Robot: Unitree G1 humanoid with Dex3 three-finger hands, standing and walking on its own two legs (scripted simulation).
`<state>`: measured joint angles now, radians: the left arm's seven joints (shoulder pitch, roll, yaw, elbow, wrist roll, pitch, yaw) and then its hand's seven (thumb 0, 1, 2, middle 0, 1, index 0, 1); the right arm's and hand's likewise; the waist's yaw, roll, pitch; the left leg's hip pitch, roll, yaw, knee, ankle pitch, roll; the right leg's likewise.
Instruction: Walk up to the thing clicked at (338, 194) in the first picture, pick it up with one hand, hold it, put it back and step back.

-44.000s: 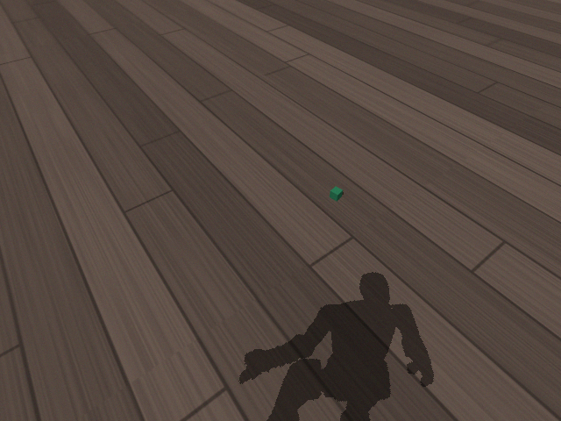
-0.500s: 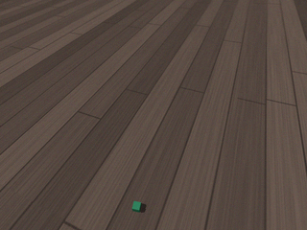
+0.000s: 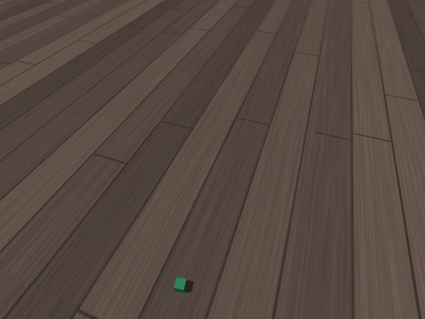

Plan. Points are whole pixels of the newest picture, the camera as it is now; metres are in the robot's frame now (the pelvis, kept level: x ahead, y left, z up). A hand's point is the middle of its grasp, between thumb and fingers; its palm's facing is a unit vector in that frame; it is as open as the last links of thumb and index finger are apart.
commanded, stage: stand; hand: left
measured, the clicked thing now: (180, 285) +0.42 +0.15 -0.76
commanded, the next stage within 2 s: rise first in 1.84 s
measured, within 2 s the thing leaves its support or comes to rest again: neither
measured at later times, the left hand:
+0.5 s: hand out of the picture +0.05 +0.24 -0.15, palm faces -0.02 -0.93 -0.35, open 7.4 cm
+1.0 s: hand out of the picture +0.08 +0.24 -0.15, palm faces -0.02 -0.94 -0.35, open 7.4 cm
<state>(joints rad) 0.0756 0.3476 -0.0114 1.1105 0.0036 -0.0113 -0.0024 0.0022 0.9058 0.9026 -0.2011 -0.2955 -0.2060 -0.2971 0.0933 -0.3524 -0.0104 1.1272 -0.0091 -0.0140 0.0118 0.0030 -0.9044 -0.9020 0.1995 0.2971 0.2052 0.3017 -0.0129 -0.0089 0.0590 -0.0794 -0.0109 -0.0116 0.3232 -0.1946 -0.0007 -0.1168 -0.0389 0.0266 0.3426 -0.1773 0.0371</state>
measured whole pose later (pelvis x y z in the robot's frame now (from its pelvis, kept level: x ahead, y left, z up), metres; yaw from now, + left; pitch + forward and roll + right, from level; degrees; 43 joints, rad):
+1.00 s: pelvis +0.00 -0.02 +0.00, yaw +0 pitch -2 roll +0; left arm 0.11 0.35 -0.01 1.11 0.00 -0.01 0.00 0.00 0.91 0.90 -0.20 -0.30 -0.21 -0.30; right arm 0.12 -0.35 0.00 1.14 -0.01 -0.01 0.01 0.00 -0.90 -0.90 0.20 0.30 0.21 0.30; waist -0.01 0.01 0.06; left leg -0.09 0.02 -0.03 0.32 -0.19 -0.03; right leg -0.13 -0.01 0.01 0.34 -0.17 0.01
